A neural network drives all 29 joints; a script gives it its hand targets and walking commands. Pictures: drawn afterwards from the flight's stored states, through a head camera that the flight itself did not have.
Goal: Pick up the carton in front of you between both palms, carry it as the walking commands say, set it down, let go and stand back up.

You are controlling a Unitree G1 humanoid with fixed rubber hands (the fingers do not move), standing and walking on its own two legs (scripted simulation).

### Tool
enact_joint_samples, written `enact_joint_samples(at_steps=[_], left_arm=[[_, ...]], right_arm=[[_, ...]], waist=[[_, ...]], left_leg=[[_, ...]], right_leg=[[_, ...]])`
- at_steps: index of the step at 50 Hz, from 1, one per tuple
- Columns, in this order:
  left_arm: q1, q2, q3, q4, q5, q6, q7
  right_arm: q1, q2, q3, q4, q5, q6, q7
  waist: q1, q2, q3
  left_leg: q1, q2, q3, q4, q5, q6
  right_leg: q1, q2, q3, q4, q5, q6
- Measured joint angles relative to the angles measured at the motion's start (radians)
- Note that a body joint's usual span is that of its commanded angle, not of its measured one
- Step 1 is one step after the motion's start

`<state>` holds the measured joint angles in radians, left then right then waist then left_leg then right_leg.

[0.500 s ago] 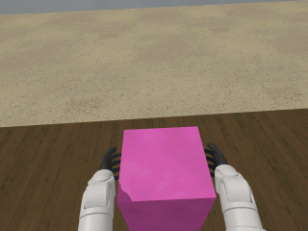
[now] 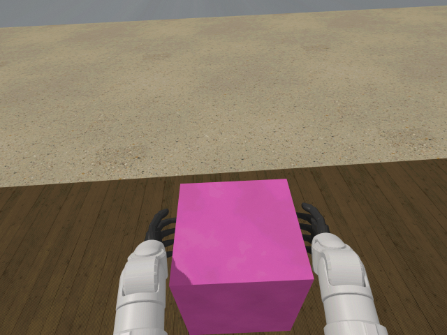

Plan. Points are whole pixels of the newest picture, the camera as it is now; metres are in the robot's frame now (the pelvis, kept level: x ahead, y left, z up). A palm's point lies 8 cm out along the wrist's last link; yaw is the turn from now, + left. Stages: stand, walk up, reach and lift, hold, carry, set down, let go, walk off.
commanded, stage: hold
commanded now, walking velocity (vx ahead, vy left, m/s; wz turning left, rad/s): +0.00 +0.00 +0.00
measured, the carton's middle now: (236, 259) +0.30 +0.00 -0.02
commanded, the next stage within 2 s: carry in 0.34 s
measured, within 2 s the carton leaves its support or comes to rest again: neither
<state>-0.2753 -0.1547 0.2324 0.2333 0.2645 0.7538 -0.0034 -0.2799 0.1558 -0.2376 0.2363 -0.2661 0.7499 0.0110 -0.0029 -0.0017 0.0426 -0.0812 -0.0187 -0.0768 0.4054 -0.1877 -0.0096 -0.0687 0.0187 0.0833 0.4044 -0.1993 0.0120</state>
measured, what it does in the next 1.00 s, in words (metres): walks ahead: left foot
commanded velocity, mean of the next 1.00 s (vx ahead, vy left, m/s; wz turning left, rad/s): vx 0.35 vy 0.00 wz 0.00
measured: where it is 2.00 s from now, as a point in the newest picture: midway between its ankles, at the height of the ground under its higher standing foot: (240, 239)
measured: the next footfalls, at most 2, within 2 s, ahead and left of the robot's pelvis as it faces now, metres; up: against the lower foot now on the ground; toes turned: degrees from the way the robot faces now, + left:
left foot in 0.74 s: +0.16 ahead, +0.09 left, +0.00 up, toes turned +7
right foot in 1.02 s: +0.38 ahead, -0.14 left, +0.00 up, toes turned -13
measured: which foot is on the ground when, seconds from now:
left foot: down 0.00-0.58, up 0.60-0.72, down 0.74-1.00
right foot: down 0.00-0.76, up 0.78-1.00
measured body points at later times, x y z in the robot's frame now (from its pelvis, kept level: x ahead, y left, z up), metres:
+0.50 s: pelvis +0.03 +0.00 -0.01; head -0.01 -0.01 +0.44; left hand +0.32 +0.14 +0.05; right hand +0.32 -0.16 +0.05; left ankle +0.03 +0.13 -0.74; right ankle +0.02 -0.13 -0.74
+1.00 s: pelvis +0.24 -0.04 -0.01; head +0.24 -0.05 +0.44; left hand +0.53 +0.10 +0.07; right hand +0.51 -0.20 +0.07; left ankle +0.12 +0.09 -0.74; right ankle +0.32 -0.13 -0.73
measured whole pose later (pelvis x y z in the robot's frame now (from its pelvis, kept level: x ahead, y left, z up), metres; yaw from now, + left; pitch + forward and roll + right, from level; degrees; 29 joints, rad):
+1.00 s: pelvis +0.24 -0.04 -0.01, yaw -2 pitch +5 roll -1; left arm -0.15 -0.13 0.12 -0.35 0.08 1.23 0.10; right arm -0.15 0.13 -0.10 -0.36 -0.10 1.24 -0.10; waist -0.02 0.05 -0.12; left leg -0.08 0.09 0.14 0.40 -0.40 -0.04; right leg -0.48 -0.03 -0.19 0.53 -0.23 -0.01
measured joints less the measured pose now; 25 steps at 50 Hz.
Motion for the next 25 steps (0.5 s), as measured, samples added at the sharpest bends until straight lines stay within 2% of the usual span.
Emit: enact_joint_samples(at_steps=[17, 19, 22, 25], left_arm=[[0.043, 0.01, -0.039, -0.035, -0.004, 0.017, 0.001], [0.052, 0.011, -0.044, -0.046, -0.011, 0.026, 0.003], [0.077, 0.016, -0.059, -0.086, -0.032, 0.049, 0.012], [0.088, 0.023, -0.069, -0.156, -0.064, 0.086, 0.023]], right_arm=[[0.043, -0.01, 0.038, -0.037, 0.004, 0.018, 0.0], [0.05, -0.011, 0.044, -0.047, 0.01, 0.028, -0.002], [0.074, -0.016, 0.066, -0.084, 0.031, 0.051, -0.012], [0.08, -0.017, 0.087, -0.149, 0.054, 0.087, -0.028]], waist=[[0.001, 0.0, -0.025], [0.004, 0.001, -0.065], [0.01, 0.0, -0.125], [0.017, 0.006, -0.16]], left_leg=[[0.005, 0.001, 0.002, -0.019, -0.003, -0.001], [-0.048, 0.001, 0.007, 0.027, -0.03, -0.001], [-0.105, 0.003, 0.019, 0.076, -0.121, 0.002], [-0.141, 0.014, 0.033, 0.092, -0.082, 0.003]], right_leg=[[0.003, 0.0, 0.002, -0.017, -0.003, 0.0], [-0.052, 0.002, 0.003, 0.032, -0.03, 0.0], [-0.121, -0.002, -0.002, 0.1, -0.137, -0.005], [-0.175, -0.017, -0.034, 0.145, -0.149, -0.009]])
